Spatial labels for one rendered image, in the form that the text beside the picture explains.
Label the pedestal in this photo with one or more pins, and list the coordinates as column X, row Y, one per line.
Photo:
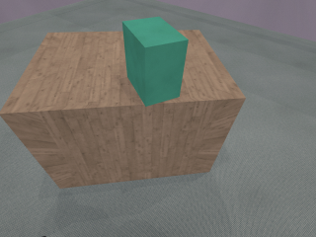
column 76, row 111

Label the carton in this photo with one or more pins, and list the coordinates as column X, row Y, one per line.
column 155, row 56

